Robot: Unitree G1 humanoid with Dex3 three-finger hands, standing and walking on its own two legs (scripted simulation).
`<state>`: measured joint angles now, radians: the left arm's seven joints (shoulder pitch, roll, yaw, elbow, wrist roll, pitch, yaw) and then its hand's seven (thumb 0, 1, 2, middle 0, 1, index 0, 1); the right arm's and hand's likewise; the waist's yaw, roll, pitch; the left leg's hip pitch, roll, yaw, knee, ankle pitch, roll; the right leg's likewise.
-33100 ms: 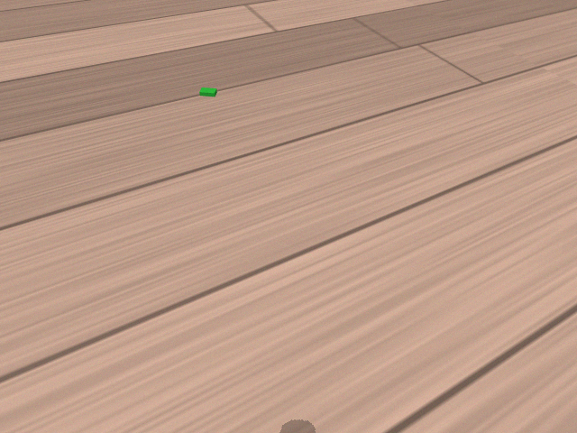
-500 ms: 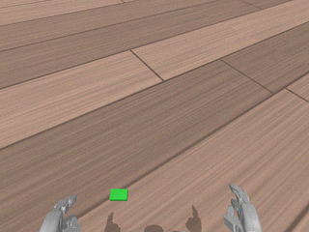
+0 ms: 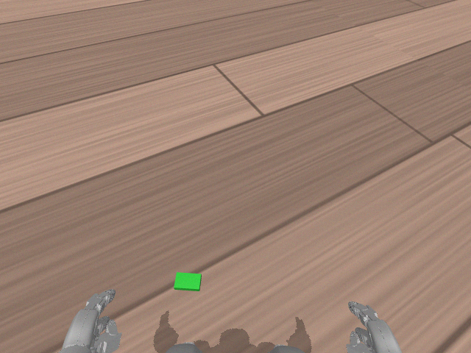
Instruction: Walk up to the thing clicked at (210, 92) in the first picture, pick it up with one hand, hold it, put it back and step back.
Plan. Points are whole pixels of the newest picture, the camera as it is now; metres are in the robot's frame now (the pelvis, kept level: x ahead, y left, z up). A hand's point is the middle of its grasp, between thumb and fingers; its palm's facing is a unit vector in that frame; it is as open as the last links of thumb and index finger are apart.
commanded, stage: stand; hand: left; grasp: from above
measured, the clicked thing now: (188, 281) +0.46 +0.17 -0.72
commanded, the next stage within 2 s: none
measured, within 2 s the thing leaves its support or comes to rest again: neither
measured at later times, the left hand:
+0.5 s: hand out of the picture +0.04 +0.24 -0.12, palm faces +0.03 -0.95 -0.30, open 7.4 cm
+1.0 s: hand out of the picture +0.05 +0.23 -0.11, palm faces +0.02 -0.95 -0.32, open 7.4 cm
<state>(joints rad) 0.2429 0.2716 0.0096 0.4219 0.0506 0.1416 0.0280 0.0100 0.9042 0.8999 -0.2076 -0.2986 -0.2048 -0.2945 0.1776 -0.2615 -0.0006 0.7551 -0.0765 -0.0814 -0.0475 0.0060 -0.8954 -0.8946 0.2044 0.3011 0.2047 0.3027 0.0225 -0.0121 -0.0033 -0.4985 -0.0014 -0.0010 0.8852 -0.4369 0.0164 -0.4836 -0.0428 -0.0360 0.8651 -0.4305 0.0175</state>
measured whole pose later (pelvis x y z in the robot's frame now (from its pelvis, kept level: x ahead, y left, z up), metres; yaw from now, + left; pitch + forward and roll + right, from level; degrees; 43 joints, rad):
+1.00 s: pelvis +0.00 +0.00 +0.05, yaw +0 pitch -4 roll +0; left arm 0.15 0.29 0.03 1.16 0.03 0.00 0.02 0.01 0.91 0.90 -0.21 -0.30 -0.20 -0.30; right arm 0.15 -0.30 -0.03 1.14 -0.02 0.00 -0.02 0.00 -0.90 -0.90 0.20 0.30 0.20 0.30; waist 0.01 0.01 0.06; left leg -0.10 -0.01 0.00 0.35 -0.18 0.01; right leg -0.09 -0.04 -0.04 0.35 -0.18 0.02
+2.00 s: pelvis +0.02 -0.03 +0.05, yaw -1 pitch -3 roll +0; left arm 0.10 0.32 0.02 1.16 0.02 -0.01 0.00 0.01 0.91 0.90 -0.21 -0.30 -0.20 -0.30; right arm 0.12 -0.33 -0.01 1.15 -0.02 -0.01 -0.01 0.00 -0.90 -0.89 0.20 0.30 0.20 0.30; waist 0.00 0.01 0.05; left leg -0.08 0.03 0.00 0.30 -0.18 -0.03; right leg -0.09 0.00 -0.04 0.32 -0.19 -0.01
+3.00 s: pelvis -0.08 +0.02 +0.03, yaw -5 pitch -2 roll -1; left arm 0.09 0.39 0.07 0.88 0.02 0.07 0.01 0.01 0.91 0.90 -0.21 -0.30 -0.20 -0.30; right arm 0.12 -0.35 -0.04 0.87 -0.02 0.01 -0.02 0.00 -0.90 -0.89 0.21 0.30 0.21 0.30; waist -0.02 -0.03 0.22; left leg -0.30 0.01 0.04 0.59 -0.26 0.05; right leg -0.36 0.07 0.12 0.98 -0.51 0.03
